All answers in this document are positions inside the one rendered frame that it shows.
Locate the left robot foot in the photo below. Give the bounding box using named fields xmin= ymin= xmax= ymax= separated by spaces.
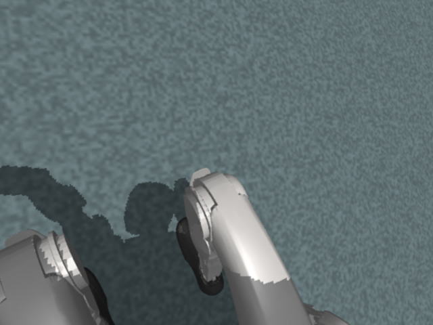
xmin=84 ymin=267 xmax=115 ymax=325

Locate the right robot foot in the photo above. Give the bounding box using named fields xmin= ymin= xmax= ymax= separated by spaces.
xmin=176 ymin=217 xmax=224 ymax=296

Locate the right robot hand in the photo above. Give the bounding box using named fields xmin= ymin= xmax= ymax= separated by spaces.
xmin=303 ymin=303 xmax=350 ymax=325

